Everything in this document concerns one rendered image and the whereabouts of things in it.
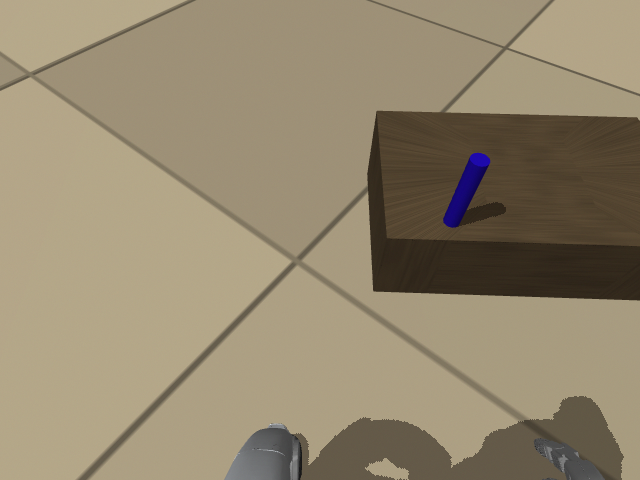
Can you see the right robot hand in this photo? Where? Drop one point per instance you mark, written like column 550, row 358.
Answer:
column 567, row 460

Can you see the can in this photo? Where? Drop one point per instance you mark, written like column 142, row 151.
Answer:
column 467, row 186

